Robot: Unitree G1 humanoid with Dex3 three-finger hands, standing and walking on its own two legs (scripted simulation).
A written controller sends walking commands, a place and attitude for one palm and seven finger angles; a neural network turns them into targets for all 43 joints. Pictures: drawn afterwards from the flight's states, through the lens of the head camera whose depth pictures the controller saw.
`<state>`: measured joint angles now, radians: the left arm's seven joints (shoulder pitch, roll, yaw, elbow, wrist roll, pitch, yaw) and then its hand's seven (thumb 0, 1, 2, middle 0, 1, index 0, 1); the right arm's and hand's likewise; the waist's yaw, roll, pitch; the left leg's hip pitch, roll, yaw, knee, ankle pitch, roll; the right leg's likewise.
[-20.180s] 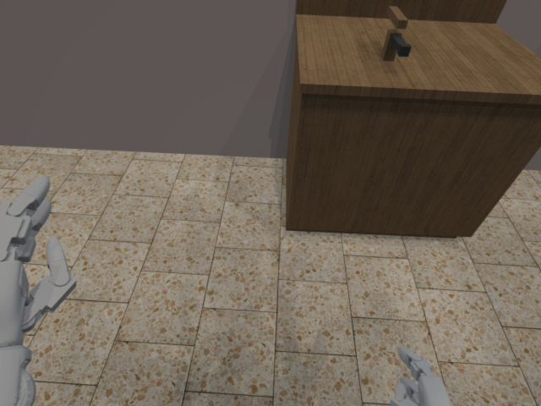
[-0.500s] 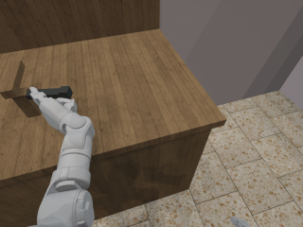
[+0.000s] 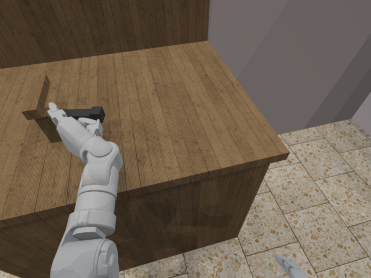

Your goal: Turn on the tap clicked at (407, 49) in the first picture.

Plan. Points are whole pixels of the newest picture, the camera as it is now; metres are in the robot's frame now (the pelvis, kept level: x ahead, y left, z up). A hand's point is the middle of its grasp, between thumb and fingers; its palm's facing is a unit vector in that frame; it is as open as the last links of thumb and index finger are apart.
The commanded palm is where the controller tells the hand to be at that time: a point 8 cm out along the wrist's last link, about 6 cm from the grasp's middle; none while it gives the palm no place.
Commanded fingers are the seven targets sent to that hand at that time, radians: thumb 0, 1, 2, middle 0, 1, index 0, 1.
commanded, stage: lift the hand up off the lever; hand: left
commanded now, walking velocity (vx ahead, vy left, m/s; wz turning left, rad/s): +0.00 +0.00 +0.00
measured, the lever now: (97, 114) +0.45 +0.25 +0.12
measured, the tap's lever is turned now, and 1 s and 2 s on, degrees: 76 76 76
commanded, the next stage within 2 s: draw the hand back beside the body in 1.74 s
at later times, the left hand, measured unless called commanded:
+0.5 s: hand (98, 120) +0.40 +0.22 +0.15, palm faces +0.81 -0.59 -0.08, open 7.8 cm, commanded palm +0.34 +0.23 +0.15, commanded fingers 0.00 0.90 0.90 -0.15 -0.15 -0.15 -0.15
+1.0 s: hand (93, 116) +0.39 +0.22 +0.17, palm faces +0.80 -0.60 -0.06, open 7.8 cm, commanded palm +0.34 +0.24 +0.17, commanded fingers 0.00 0.90 0.90 -0.15 -0.15 -0.15 -0.15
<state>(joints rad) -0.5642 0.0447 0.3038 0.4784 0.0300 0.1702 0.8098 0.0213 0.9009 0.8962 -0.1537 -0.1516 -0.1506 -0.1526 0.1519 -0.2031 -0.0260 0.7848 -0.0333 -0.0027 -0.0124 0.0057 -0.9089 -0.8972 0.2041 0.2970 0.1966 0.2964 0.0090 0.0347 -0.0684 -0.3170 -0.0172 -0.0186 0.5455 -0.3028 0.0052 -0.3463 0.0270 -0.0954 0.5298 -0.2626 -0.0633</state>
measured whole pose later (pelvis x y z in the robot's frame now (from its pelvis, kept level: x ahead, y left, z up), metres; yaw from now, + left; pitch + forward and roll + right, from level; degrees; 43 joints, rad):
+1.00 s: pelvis +0.00 -0.01 +0.01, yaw +0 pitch +1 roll +0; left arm -0.54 0.07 0.30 0.34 -0.02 0.34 0.76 0.02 0.90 0.90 -0.15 -0.15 -0.15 -0.15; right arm 0.10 -0.22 -0.01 0.80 0.00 0.00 -0.04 0.01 -0.91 -0.90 0.20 0.30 0.20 0.30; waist 0.03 0.05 -0.05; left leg -0.20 0.00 -0.02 0.44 -0.26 -0.01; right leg -0.23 0.04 -0.10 0.44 -0.23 -0.08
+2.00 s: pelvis +0.01 -0.01 +0.01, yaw -2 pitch -3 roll +1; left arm -0.32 0.15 0.18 0.00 -0.08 0.42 0.34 0.02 0.90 0.90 -0.15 -0.16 -0.15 -0.16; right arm 0.09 -0.22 0.03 0.72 0.04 0.08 -0.08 0.01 -0.91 -0.90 0.20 0.30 0.20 0.30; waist 0.04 0.06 -0.02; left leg -0.07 0.00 0.01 0.36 -0.24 0.00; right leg -0.13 0.05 -0.06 0.39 -0.22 -0.07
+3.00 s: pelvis -0.01 +0.02 +0.01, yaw -2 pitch -7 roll -1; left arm 0.38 0.32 0.23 -0.33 -0.08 -0.12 0.11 0.02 0.89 0.90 -0.21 -0.30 -0.21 -0.30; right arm 0.15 -0.22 0.01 0.64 0.00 -0.05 -0.03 0.01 -0.91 -0.90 0.20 0.30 0.20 0.30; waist 0.06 0.06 0.06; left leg -0.01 -0.02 0.02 0.34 -0.21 0.03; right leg -0.03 0.03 -0.05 0.30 -0.15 -0.04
